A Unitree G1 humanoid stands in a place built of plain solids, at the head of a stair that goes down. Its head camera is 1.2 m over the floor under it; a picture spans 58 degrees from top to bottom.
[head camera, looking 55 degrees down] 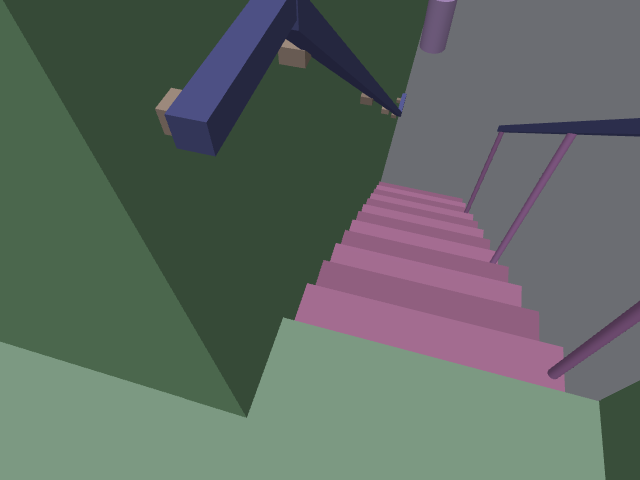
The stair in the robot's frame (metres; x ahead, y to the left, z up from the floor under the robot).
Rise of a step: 0.19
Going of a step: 0.23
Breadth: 0.89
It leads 16 degrees to the right of straight ahead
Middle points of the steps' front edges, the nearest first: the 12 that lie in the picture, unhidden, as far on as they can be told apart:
0.44 -0.32 0.00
0.66 -0.38 -0.19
0.88 -0.45 -0.38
1.10 -0.51 -0.57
1.32 -0.57 -0.76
1.54 -0.63 -0.95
1.76 -0.70 -1.14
1.99 -0.76 -1.33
2.21 -0.82 -1.52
2.43 -0.88 -1.71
2.65 -0.95 -1.90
2.87 -1.01 -2.09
